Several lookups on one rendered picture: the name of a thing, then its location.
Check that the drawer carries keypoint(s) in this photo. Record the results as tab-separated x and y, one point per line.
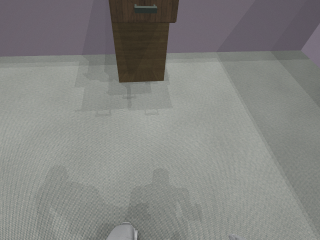
123	11

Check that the left robot shin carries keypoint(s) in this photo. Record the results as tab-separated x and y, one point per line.
126	223

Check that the robot left thigh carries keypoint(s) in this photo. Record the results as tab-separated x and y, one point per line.
123	232

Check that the cabinet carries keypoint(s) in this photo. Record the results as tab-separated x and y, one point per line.
140	50

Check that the handle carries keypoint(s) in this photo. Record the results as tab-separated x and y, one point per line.
145	9

